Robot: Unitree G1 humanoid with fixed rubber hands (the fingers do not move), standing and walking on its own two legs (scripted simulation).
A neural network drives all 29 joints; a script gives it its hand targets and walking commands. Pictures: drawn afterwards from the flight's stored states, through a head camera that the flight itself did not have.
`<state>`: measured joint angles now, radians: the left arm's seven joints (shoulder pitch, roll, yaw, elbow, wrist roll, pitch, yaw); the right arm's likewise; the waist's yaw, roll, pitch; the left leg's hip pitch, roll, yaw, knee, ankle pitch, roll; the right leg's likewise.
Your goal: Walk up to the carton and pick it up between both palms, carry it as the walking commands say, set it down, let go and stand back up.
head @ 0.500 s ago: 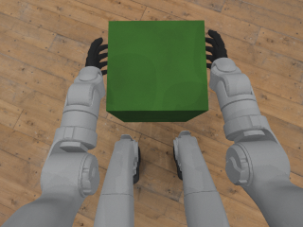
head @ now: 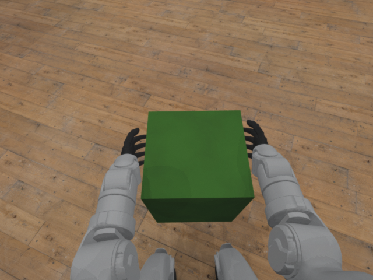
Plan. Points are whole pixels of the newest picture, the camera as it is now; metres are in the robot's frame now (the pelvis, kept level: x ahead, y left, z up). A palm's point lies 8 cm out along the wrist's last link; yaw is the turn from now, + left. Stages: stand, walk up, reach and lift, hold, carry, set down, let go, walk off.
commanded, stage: reach and lift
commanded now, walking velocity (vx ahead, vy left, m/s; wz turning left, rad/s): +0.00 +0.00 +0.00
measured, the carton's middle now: (194, 172) +0.38 +0.00 -0.06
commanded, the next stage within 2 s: none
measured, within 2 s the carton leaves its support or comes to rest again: neither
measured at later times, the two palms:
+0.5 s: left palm (121, 150) +0.37 +0.15 +0.07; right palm (267, 140) +0.38 -0.15 +0.07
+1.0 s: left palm (111, 144) +0.35 +0.15 +0.13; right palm (276, 132) +0.36 -0.15 +0.13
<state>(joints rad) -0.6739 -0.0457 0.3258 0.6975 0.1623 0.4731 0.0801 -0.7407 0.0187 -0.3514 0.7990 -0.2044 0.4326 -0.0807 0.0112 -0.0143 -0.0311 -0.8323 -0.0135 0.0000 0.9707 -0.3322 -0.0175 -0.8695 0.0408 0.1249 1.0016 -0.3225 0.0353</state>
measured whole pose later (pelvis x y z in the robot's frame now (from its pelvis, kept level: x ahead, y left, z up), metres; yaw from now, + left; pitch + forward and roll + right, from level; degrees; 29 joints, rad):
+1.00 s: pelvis +0.05 +0.00 +0.06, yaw -1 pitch -6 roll +1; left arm -0.41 -0.13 0.31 0.45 0.21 0.75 0.05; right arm -0.46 0.09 -0.28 0.55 -0.23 0.71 -0.05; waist 0.03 -0.01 -0.07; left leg -0.19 0.00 -0.01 0.57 -0.27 -0.02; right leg -0.23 0.04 0.12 0.61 -0.26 0.02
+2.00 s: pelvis +0.05 +0.00 +0.07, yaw +0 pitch -6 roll +0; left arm -0.33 -0.14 0.23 0.39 0.22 0.75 0.03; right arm -0.33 0.11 -0.27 0.40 -0.24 0.75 -0.03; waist 0.01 0.00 -0.05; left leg -0.17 0.00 -0.03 0.52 -0.24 -0.02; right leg -0.20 0.03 0.11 0.54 -0.22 0.02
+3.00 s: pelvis +0.04 +0.00 +0.06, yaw +0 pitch -5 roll +1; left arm -0.31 -0.14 0.21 0.31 0.22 0.80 0.03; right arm -0.30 0.12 -0.25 0.32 -0.22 0.80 -0.03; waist 0.01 0.00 -0.06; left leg -0.21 0.00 -0.03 0.54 -0.23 -0.02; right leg -0.25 0.03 0.11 0.56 -0.22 0.02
